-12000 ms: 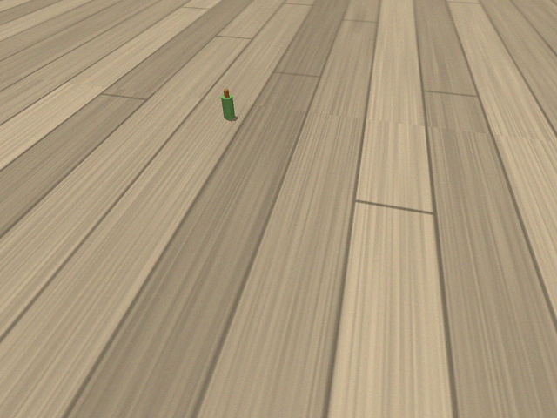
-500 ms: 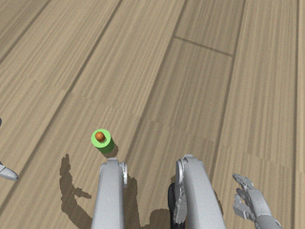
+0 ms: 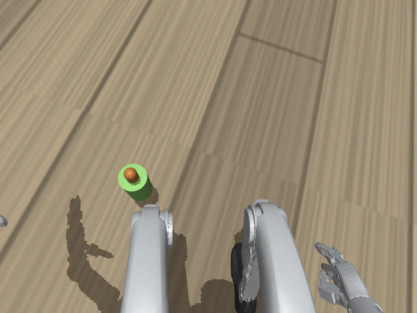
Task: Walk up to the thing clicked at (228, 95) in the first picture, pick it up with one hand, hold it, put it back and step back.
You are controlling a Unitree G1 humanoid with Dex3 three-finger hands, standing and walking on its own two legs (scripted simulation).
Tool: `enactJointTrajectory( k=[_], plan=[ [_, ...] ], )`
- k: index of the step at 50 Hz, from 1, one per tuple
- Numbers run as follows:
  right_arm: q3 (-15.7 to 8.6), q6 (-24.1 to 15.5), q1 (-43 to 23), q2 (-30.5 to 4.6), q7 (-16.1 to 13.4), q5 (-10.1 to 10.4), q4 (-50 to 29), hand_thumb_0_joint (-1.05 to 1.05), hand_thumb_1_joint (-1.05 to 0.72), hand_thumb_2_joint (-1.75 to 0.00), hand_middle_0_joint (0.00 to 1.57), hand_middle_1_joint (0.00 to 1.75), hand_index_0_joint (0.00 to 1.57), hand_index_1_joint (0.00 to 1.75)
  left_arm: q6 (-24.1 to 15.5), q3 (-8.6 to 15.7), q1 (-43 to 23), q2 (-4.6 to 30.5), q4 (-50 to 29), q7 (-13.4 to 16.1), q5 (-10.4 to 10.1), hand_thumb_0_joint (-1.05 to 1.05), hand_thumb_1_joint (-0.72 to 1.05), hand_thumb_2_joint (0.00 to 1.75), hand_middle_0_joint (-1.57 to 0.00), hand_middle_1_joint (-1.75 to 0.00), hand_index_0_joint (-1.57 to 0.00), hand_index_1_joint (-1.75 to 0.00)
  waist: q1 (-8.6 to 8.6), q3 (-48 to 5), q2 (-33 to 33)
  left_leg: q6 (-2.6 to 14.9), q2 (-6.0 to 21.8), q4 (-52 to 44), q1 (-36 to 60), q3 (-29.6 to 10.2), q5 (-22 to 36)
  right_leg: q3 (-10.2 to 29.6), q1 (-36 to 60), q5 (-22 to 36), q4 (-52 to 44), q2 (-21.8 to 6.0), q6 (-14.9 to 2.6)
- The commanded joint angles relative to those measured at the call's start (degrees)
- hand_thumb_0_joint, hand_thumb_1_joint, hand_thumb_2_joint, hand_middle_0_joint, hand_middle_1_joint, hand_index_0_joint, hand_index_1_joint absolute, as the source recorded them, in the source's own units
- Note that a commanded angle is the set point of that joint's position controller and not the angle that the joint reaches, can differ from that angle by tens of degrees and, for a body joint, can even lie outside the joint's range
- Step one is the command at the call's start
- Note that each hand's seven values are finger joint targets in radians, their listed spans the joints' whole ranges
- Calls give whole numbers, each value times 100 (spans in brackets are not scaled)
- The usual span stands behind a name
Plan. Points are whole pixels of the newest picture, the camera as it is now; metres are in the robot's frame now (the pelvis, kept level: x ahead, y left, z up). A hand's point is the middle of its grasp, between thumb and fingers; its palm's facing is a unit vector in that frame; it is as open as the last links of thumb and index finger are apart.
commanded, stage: go down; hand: left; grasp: from the side
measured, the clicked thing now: (135, 181) +0.42 +0.20 -0.33
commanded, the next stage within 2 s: approach in 0.64 s
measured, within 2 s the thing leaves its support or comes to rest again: neither
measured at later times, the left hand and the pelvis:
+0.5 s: hand out of the picture +0.36 +0.39 -0.03, palm faces +0.15 -0.98 -0.12, open 17.5 cm; pelvis +0.00 +0.00 -0.02, yaw +0 degrees
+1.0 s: hand (16, 178) +0.36 +0.37 -0.08, palm faces +0.14 -0.99 -0.03, open 17.4 cm; pelvis -0.01 +0.00 -0.06, yaw -1 degrees
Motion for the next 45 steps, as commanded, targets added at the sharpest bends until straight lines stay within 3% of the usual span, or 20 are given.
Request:
enactJointTrajectory(
  k=[1,3,7,11,14,15,16,19,24,28,29,31,34,35,37,38,42,45],
  plan=[
    [-463,-167,553,-1281,-89,43,-387,0,-91,-91,20,30,20,30,-291,434,-867,2210,-1042,8,-241,0,-53,8,-4,-6,-3,-7,248,-2956,1246,363,26,-1931,2112,361,377,-279,1569,192,-1038,140,-385],
    [-446,-168,595,-1282,-80,46,-421,0,-91,-91,20,30,20,30,-279,539,-824,2383,-971,1,-259,0,-53,8,-4,-5,-3,-6,238,-3064,1049,389,-6,-1777,1936,443,473,-253,1774,210,-1089,135,-365],
    [-433,-165,610,-1271,-65,40,-378,0,-91,-91,20,30,20,30,-309,489,-844,2210,-797,-70,-304,0,-58,8,-5,-6,-3,-7,175,-3055,1004,373,-11,-1648,1921,437,667,-272,1647,340,-957,138,-383],
    [-445,-179,646,-1318,-65,41,-371,0,-91,-91,20,30,20,30,-339,538,-1032,2423,-1053,-133,-315,0,-57,7,-4,-5,-3,-6,226,-3246,1135,365,-20,-1582,2017,460,771,-258,1647,412,-905,128,-394],
    [-445,-170,680,-1333,-54,24,-349,0,-91,-91,20,30,20,30,-315,477,-980,2262,-929,-159,-305,0,-57,8,-4,-6,-3,-6,159,-3233,1197,341,-17,-1539,2115,423,926,-290,1545,539,-802,114,-408],
    [-435,-168,697,-1344,-49,24,-317,0,-91,-91,20,30,20,30,-341,550,-1063,2329,-1020,-158,-321,0,-55,8,-4,-6,-3,-7,211,-3234,1305,325,-13,-1554,2157,383,985,-305,1442,596,-704,110,-422],
    [-444,-153,673,-1352,-48,27,-341,0,-91,-91,20,30,20,30,-341,632,-1020,2487,-1076,-144,-317,0,-55,8,-4,-5,-3,-6,261,-3299,1280,335,-9,-1543,2155,392,952,-291,1484,562,-717,110,-412],
    [-425,-144,670,-1319,-46,22,-339,0,-91,-91,20,30,20,30,-349,583,-1140,2398,-1063,-147,-333,0,-56,8,-4,-6,-3,-6,173,-3194,1148,373,-38,-1462,1914,455,772,-275,1534,408,-776,110,-388],
    [-432,-121,601,-1352,-31,20,-346,0,-90,-91,20,30,20,30,-360,605,-1088,2443,-934,-162,-312,0,-54,9,-3,-6,-2,-6,218,-3088,1195,373,-22,-1498,1878,416,552,-298,1349,263,-699,116,-388],
    [-412,-105,653,-1378,-21,12,-311,0,-90,-91,20,30,20,30,-367,670,-1157,2462,-876,-208,-358,0,-53,9,-3,-6,-2,-6,170,-3206,1236,352,-35,-1340,1942,417,893,-296,1332,511,-578,100,-401],
    [-407,-95,655,-1356,-13,11,-341,0,-91,-91,20,30,20,30,-372,593,-1214,2377,-851,-224,-354,0,-53,9,-3,-5,-2,-6,102,-3150,1149,367,-48,-1301,1825,445,896,-305,1355,494,-602,99,-393],
    [-404,-87,651,-1371,-9,9,-305,0,-90,-91,20,30,20,30,-377,679,-1130,2449,-784,-240,-362,0,-53,9,-3,-6,-2,-7,181,-3148,1157,365,-52,-1266,1839,459,955,-287,1306,521,-574,104,-402],
    [-408,-89,627,-1384,-8,0,-345,0,-90,-91,20,30,20,30,-419,626,-1448,2541,-963,-263,-355,0,-54,9,-4,-6,-3,-7,96,-3205,1188,380,-47,-1238,1780,461,747,-278,1320,376,-585,98,-389],
    [-417,-89,683,-1390,-6,-3,-296,0,-90,-91,20,30,20,30,-412,642,-1315,2413,-785,-269,-350,0,-54,9,-3,-6,-3,-7,108,-3176,1207,366,-48,-1252,1867,437,850,-301,1269,485,-529,94,-395],
    [-409,-85,643,-1405,3,1,-315,0,-92,-91,20,30,20,30,-429,646,-1413,2496,-795,-269,-342,0,-58,12,-6,-9,-3,-12,119,-3106,1236,368,-43,-1275,1812,414,709,-309,1155,363,-494,93,-397],
    [-402,-86,633,-1410,5,1,-324,0,-90,-90,20,30,20,30,-438,697,-1389,2586,-772,-273,-352,0,-58,4,-7,-5,-4,-8,130,-3146,1168,375,-44,-1233,1754,424,646,-299,1186,295,-506,103,-389],
    [-348,-129,556,-1342,46,-20,-276,0,-90,-90,20,30,20,30,-635,585,-1170,1982,-173,-405,-549,0,-54,4,-6,-6,-4,-8,8,-2662,767,425,-78,-933,1160,503,591,-320,1067,238,-425,122,-368],
    [-322,-216,393,-1381,88,-52,-359,0,-90,-90,20,30,20,30,-1006,371,-1232,1592,328,-568,-690,0,-50,5,-6,-6,-4,-8,-196,-2399,554,438,-69,-697,855,479,397,-362,800,90,-277,150,-358]
  ],
)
